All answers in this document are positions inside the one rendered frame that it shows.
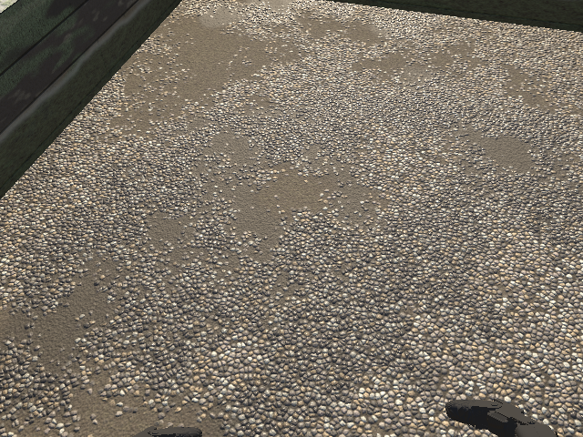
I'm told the right robot hand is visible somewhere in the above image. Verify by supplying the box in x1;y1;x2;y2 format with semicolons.
445;399;558;437

